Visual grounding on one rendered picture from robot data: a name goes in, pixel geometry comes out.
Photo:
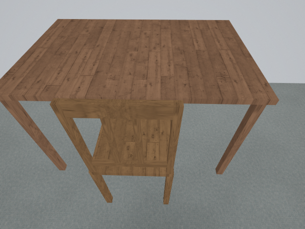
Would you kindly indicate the table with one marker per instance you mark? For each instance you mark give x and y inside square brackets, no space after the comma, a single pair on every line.
[197,61]

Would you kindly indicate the chair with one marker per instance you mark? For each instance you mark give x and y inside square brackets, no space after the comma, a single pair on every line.
[137,137]

